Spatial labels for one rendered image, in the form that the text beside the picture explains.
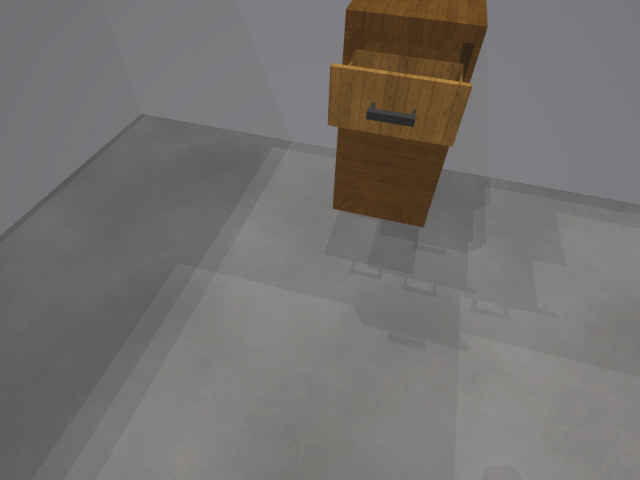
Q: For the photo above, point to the drawer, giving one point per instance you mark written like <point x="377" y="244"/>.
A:
<point x="399" y="84"/>

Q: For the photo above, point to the handle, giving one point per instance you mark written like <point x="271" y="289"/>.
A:
<point x="390" y="116"/>

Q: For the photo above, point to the cabinet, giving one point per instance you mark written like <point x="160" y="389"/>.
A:
<point x="388" y="177"/>

